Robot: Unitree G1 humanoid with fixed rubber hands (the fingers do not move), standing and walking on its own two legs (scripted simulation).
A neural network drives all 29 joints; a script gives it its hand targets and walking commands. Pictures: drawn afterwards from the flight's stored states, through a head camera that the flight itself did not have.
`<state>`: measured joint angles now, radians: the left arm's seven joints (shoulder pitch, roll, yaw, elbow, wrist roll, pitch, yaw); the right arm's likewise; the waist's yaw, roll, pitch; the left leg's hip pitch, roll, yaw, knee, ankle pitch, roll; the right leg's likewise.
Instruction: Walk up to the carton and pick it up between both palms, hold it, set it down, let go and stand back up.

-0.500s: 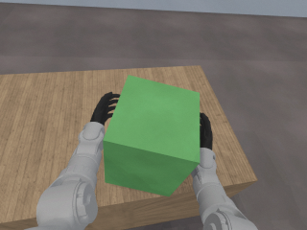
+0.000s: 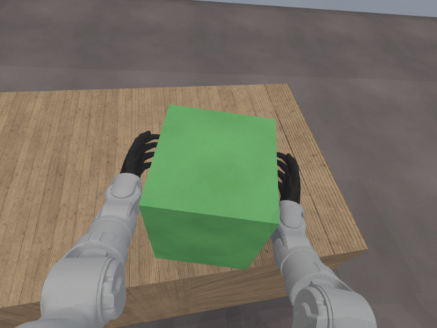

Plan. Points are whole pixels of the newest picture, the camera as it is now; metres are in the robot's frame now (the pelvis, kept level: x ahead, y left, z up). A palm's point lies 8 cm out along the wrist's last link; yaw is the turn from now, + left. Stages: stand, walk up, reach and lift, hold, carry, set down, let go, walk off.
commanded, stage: set down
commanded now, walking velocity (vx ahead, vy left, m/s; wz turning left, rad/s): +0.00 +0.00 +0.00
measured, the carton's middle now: (211, 193) +0.38 +0.00 -0.01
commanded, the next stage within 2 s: none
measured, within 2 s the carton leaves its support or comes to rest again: neither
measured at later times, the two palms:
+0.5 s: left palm (106, 189) +0.36 +0.18 +0.06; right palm (291, 222) +0.30 -0.14 +0.03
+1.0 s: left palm (97, 228) +0.31 +0.20 +0.01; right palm (301, 255) +0.25 -0.15 +0.00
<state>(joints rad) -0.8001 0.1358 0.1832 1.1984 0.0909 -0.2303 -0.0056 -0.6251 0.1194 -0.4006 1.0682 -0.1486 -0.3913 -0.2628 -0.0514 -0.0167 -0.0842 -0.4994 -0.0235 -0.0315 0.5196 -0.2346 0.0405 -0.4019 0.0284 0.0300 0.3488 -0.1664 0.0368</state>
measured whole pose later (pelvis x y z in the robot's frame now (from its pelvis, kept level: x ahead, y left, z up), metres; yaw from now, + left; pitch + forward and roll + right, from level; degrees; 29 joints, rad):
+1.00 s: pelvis -0.07 +0.01 -0.02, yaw +0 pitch +3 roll -4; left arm -0.67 0.27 -0.13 1.18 -0.23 -0.17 -0.03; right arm -0.46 0.08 -0.26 0.93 -0.02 -0.18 -0.27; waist -0.05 -0.02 -0.05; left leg -0.52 -0.02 -0.02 0.69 -0.24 0.04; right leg -0.43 0.03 0.03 0.54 -0.18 0.05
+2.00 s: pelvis -0.05 +0.00 -0.01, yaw +1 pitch -3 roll -3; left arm 0.04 0.37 -0.15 0.49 -0.28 -0.10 -0.07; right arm 0.18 0.08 -0.03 0.37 0.07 -0.07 -0.25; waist 0.00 -0.02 0.00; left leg -0.34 -0.02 -0.02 0.66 -0.27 0.05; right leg -0.26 0.03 0.03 0.54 -0.23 0.04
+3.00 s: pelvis -0.02 -0.03 +0.00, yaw +1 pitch -2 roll -1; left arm 0.17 0.37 -0.10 0.46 -0.21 -0.02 -0.05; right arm 0.30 -0.04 -0.02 0.32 0.07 -0.12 -0.09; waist 0.00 -0.02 0.04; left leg -0.25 -0.02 -0.02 0.55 -0.26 0.03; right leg -0.21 0.03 0.03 0.50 -0.26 0.00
